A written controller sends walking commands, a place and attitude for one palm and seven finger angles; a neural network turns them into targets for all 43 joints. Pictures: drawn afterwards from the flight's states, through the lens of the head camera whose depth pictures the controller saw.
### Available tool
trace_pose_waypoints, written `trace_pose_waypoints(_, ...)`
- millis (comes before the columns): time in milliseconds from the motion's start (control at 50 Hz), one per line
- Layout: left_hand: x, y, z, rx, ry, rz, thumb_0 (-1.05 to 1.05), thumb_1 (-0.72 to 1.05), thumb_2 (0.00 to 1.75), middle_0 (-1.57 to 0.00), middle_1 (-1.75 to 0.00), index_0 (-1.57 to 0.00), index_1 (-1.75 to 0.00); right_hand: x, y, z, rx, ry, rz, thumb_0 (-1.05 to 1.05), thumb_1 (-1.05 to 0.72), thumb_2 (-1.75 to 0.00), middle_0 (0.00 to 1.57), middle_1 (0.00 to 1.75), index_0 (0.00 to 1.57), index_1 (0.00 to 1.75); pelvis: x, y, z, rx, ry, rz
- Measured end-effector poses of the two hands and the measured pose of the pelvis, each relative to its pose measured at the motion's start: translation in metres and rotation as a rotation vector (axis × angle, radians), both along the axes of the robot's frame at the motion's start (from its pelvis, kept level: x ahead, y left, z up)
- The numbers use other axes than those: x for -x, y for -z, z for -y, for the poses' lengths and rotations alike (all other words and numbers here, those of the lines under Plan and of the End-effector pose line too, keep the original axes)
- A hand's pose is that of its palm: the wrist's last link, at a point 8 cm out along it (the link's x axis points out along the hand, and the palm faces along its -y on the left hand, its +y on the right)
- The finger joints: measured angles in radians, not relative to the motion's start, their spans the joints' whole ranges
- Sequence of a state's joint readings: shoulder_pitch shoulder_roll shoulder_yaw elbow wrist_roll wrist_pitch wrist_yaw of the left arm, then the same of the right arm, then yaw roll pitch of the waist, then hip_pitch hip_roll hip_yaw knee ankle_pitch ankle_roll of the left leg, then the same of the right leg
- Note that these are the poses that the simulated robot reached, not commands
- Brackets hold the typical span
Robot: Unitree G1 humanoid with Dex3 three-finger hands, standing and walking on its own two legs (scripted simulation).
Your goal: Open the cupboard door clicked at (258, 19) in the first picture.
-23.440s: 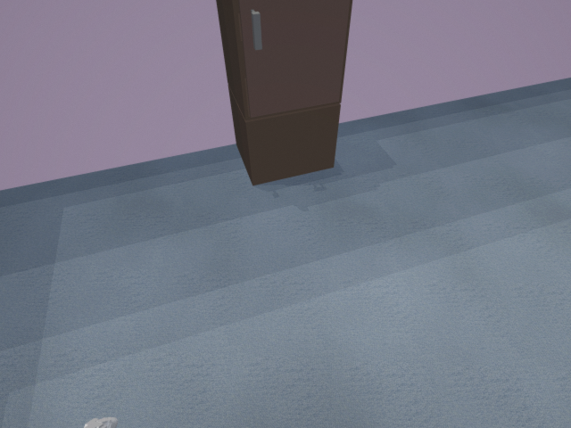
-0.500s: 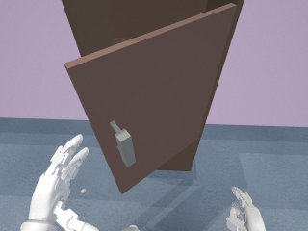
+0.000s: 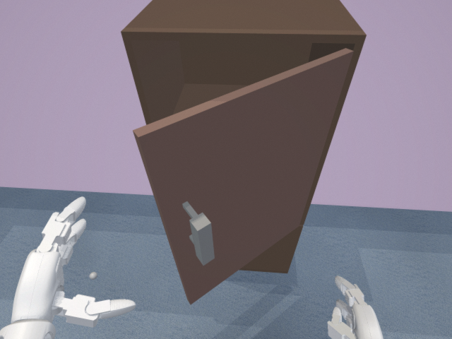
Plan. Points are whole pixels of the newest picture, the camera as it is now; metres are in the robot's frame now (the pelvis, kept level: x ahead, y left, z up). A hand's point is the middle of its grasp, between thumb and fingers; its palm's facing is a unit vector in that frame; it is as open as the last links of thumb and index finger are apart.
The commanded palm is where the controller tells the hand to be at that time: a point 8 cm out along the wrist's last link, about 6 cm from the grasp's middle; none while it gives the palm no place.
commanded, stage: draw the hand back to the body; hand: left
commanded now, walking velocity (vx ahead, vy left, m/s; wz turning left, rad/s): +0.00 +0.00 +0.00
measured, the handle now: (196, 232) +0.29 +0.09 +0.05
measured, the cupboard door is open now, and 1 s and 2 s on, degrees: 41 41 41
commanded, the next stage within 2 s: step back with the hand held close in 0.88 s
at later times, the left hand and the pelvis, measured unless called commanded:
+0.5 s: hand (52, 225) +0.20 +0.25 +0.18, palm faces +0.43 -0.80 -0.41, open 9.1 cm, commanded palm +0.16 +0.30 +0.20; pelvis +0.01 +0.00 +0.03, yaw -1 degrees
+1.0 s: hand (59, 230) +0.20 +0.24 +0.18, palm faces +0.44 -0.81 -0.39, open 7.5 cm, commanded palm +0.15 +0.28 +0.20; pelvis +0.01 -0.02 +0.03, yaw -2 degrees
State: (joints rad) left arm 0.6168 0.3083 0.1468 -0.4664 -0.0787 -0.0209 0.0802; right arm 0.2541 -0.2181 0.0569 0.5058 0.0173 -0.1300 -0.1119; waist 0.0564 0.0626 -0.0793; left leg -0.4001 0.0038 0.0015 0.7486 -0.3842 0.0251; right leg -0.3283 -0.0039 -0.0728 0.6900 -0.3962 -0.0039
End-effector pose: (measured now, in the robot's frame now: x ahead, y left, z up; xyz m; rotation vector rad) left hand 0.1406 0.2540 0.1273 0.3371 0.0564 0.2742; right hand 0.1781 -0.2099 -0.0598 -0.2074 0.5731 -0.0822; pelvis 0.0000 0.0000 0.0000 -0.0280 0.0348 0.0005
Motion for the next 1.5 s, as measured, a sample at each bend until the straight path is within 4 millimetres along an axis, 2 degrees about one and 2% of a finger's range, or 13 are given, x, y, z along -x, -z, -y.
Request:
trace_pose_waypoints(260,-0.014,-0.039,-0.021,-0.094,-0.075,0.074,0.0,0.18,0.6,-0.18,-0.3,-0.18,-0.3,-0.005,-0.007,-0.002,0.004,-0.013,-0.05,0.01,-0.91,-0.89,0.21,0.3,0.2,0.3,-0.011,-0.019,-0.004,-0.016,0.013,0.068)
trace_pose_waypoints(540,-0.022,-0.078,-0.036,-0.17,-0.135,0.2,0.01,0.66,0.8,-0.2,-0.3,-0.2,-0.3,-0.012,-0.01,0.011,0.004,-0.008,-0.068,0.01,-0.91,-0.89,0.21,0.3,0.2,0.3,-0.014,-0.026,0.003,-0.022,0.022,0.098)
trace_pose_waypoints(660,-0.022,-0.076,-0.032,-0.154,-0.143,0.197,0.01,0.81,0.87,-0.2,-0.3,-0.2,-0.3,-0.01,-0.009,0.019,-0.001,0.001,-0.082,0.01,-0.91,-0.89,0.21,0.3,0.2,0.3,-0.013,-0.027,0.008,-0.023,0.025,0.103)
trace_pose_waypoints(840,-0.017,-0.071,-0.022,-0.145,-0.126,0.181,0.01,0.87,0.9,-0.21,-0.3,-0.21,-0.3,-0.002,-0.008,0.029,0.005,0.015,-0.089,0.01,-0.91,-0.89,0.2,0.3,0.2,0.3,-0.009,-0.027,0.015,-0.023,0.025,0.113)
trace_pose_waypoints(1020,-0.015,-0.073,-0.02,-0.146,-0.131,0.191,0.01,0.89,0.9,-0.21,-0.3,-0.21,-0.3,0.002,-0.007,0.032,0.001,0.019,-0.088,0.01,-0.91,-0.89,0.2,0.3,0.2,0.3,-0.005,-0.028,0.019,-0.022,0.026,0.119)
trace_pose_waypoints(1140,-0.02,-0.079,-0.025,-0.211,-0.097,0.204,0.01,0.89,0.9,-0.21,-0.3,-0.21,-0.3,0.008,-0.009,0.037,0.008,0.05,-0.111,0.01,-0.91,-0.89,0.21,0.3,0.2,0.3,0.002,-0.028,0.017,-0.012,0.03,0.073)
trace_pose_waypoints(1300,-0.016,-0.07,-0.025,-0.241,-0.003,0.132,0.01,0.89,0.9,-0.21,-0.3,-0.21,-0.3,0.034,-0.012,0.045,0.038,0.14,-0.149,0.01,-0.91,-0.89,0.2,0.3,0.2,0.3,0.019,-0.026,0.005,-0.016,0.05,0.039)
trace_pose_waypoints(1500,0.019,-0.074,-0.047,-0.275,0.002,0.204,0.01,0.88,0.9,-0.21,-0.3,-0.21,-0.3,0.077,-0.013,0.03,0.065,0.155,-0.159,0.01,-0.91,-0.89,0.2,0.3,0.2,0.3,0.054,-0.02,-0.011,-0.009,0.049,0.042)
